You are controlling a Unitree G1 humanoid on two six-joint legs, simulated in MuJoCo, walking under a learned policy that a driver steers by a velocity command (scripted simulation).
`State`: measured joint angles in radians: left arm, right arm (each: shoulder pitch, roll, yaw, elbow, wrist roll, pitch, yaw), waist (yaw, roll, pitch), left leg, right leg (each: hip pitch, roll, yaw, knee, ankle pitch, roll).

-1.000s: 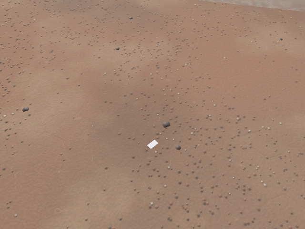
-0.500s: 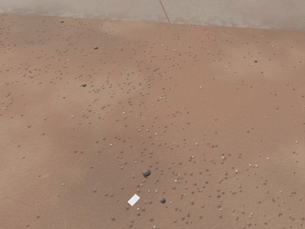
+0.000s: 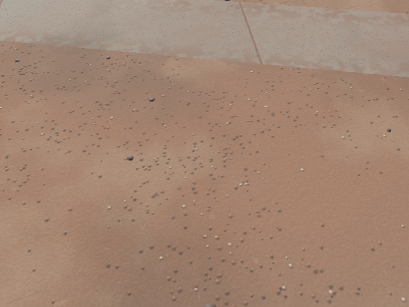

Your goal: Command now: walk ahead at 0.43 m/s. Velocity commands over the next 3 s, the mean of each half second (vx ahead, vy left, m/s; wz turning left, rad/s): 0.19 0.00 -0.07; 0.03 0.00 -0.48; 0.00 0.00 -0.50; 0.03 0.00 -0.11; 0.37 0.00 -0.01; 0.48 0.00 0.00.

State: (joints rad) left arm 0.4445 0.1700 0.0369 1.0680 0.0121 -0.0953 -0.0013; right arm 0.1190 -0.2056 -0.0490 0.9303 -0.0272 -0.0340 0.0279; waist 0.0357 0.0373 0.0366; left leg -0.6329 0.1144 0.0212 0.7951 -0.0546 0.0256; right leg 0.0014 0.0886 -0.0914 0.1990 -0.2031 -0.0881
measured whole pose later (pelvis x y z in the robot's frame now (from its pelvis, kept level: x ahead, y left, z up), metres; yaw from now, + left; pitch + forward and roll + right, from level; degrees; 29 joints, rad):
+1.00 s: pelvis +0.12 +0.01 +0.00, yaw -20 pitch +2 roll +1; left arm 0.26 0.26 0.08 0.88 0.01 0.02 0.02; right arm 0.15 -0.25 -0.07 0.87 -0.01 0.04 -0.04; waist 0.02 0.01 0.04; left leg -0.45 -0.01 -0.04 0.90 -0.40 -0.04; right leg -0.25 0.10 0.12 0.41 -0.18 -0.08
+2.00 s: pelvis +0.10 +0.05 -0.01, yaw -36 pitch -2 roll +0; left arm 0.18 0.23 0.01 0.96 0.01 0.02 0.01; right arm 0.29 -0.24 -0.02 0.95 -0.02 0.02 -0.01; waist -0.02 0.00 0.01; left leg -0.16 0.02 -0.01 0.49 -0.35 0.01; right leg -0.16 0.06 0.03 0.48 -0.33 -0.06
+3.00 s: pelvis +0.46 -0.22 -0.02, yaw -36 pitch +0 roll +0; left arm 0.37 0.23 0.03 1.02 0.01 -0.07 0.00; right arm 0.11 -0.23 -0.05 0.89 -0.02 -0.06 0.02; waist 0.03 -0.02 0.08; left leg -0.37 -0.05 0.11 0.54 -0.17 0.10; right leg -0.22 0.03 0.01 1.13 -0.37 -0.09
